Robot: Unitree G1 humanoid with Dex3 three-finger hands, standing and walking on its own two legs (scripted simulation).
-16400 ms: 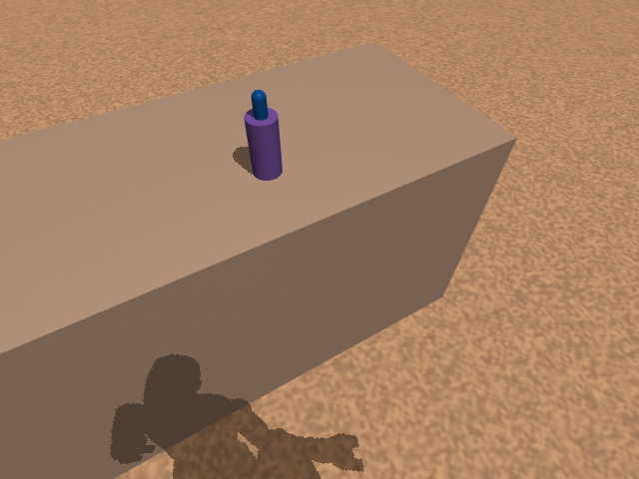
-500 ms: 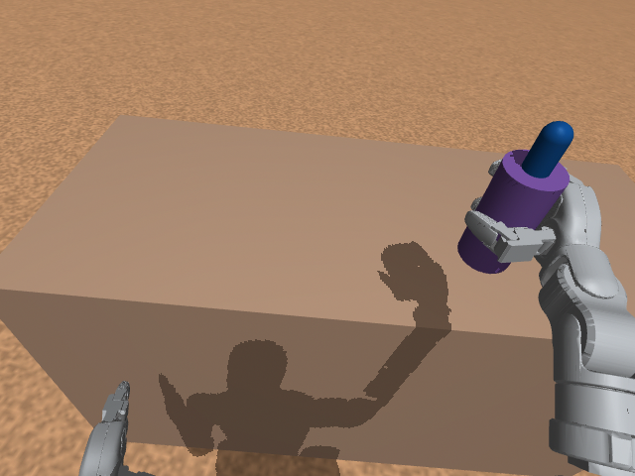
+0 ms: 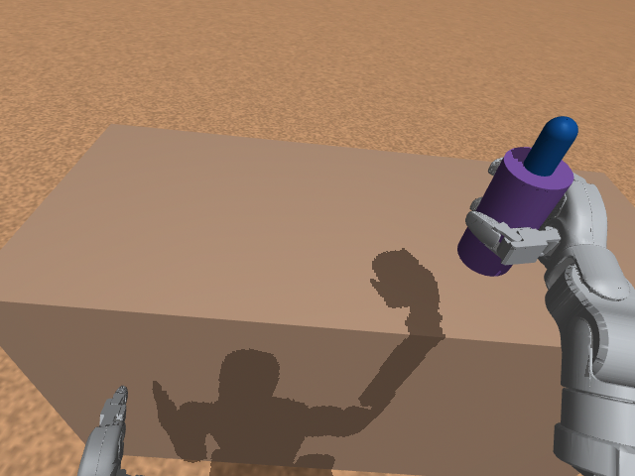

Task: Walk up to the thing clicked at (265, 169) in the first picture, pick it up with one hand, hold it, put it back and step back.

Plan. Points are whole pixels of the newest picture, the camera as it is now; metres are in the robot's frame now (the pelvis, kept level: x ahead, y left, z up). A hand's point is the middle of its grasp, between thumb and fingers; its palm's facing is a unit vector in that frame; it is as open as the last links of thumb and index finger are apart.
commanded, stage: hold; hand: right
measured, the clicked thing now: (518, 198) +0.34 -0.17 +0.25
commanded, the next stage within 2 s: none
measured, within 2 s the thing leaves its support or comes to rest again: neither
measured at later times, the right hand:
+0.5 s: hand (514, 216) +0.33 -0.17 +0.23, palm faces +0.15 +0.99 -0.02, open 9.1 cm
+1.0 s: hand (514, 211) +0.33 -0.17 +0.23, palm faces +0.14 +0.99 -0.03, open 9.1 cm
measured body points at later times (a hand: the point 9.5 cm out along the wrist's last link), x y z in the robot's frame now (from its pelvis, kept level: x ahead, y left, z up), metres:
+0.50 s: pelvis +0.00 +0.00 +0.00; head -0.04 +0.03 +0.45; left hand +0.16 +0.26 -0.07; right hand +0.32 -0.22 +0.23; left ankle +0.01 +0.13 -0.73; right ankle +0.01 -0.14 -0.73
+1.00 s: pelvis +0.00 +0.00 +0.00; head -0.04 +0.04 +0.45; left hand +0.16 +0.26 -0.07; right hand +0.32 -0.22 +0.24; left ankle +0.01 +0.13 -0.73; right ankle +0.01 -0.14 -0.73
